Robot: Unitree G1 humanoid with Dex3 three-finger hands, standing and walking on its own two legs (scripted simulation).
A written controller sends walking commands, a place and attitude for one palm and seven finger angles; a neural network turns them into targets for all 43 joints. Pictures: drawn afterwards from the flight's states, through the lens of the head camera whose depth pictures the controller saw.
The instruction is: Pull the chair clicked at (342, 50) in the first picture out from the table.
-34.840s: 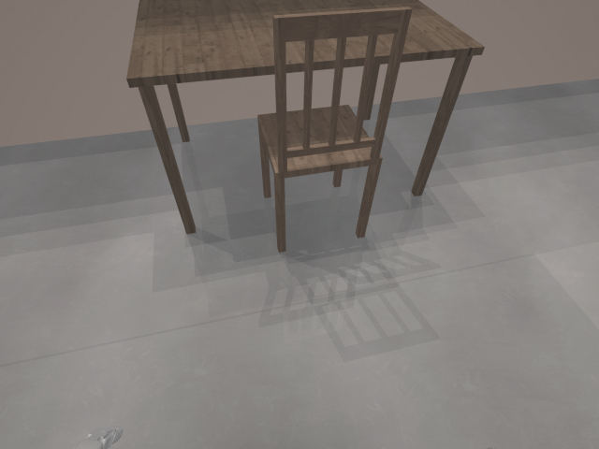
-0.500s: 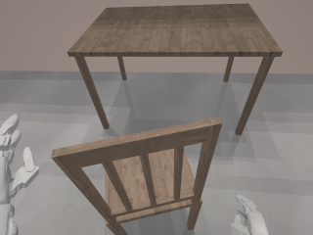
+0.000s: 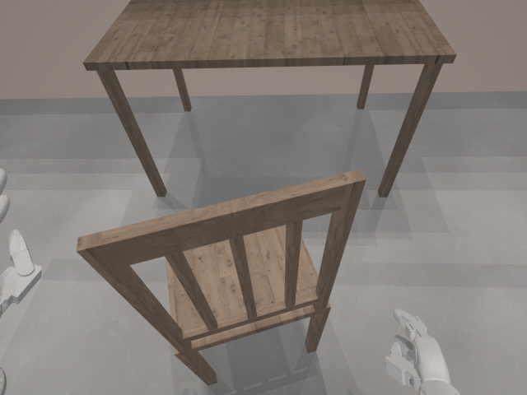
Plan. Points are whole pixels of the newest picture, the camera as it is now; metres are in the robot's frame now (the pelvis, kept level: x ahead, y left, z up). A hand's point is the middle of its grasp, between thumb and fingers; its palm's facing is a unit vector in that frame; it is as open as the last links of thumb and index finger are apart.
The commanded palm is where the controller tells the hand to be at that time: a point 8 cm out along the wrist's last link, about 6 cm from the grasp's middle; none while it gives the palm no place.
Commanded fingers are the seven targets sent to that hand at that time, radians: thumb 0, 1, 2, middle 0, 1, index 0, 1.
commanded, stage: step back with the hand held close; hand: left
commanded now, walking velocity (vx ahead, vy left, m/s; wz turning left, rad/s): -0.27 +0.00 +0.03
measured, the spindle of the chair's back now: (245, 282) +0.31 +0.07 -0.08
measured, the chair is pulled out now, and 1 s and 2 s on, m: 0.58 0.58 0.58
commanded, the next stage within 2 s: stop stepping back and stand still in 1.30 s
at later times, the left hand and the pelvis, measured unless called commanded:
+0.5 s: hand (1, 354) +0.13 +0.26 +0.15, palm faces +0.49 -0.74 -0.46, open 7.4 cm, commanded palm +0.07 +0.30 +0.17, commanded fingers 0.00 0.90 0.90 -0.20 -0.30 -0.20 -0.30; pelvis -0.07 +0.00 -0.01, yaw +1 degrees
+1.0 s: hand out of the picture +0.07 +0.28 +0.16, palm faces +0.54 -0.71 -0.45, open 7.4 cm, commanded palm +0.00 +0.32 +0.17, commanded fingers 0.00 0.90 0.90 -0.20 -0.30 -0.20 -0.30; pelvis -0.12 +0.01 -0.02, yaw +4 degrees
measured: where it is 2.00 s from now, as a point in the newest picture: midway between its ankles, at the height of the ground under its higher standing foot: outside the picture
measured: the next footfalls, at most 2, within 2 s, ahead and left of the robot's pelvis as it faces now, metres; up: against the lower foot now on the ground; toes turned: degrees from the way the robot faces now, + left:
right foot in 1.24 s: -0.20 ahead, -0.14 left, +0.00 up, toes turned -4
left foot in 1.50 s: -0.14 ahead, +0.11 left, +0.00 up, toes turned +4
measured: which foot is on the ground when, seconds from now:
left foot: down 0.00-1.00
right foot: down 0.00-1.00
